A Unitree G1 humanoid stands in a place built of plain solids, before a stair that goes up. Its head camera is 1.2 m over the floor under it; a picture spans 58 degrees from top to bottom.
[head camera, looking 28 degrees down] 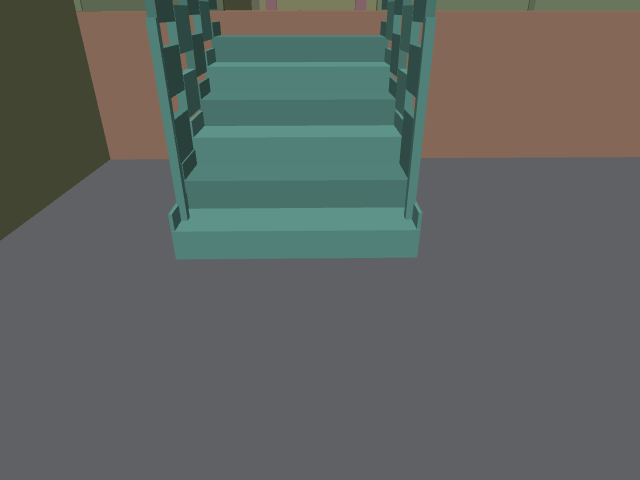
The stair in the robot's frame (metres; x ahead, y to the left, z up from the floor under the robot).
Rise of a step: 0.17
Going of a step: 0.30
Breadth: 1.32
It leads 1 degrees to the left of straight ahead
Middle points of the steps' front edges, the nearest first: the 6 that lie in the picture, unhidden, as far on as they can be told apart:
2.04 0.13 0.17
2.34 0.13 0.34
2.64 0.13 0.51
2.94 0.14 0.68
3.24 0.14 0.85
3.54 0.15 1.02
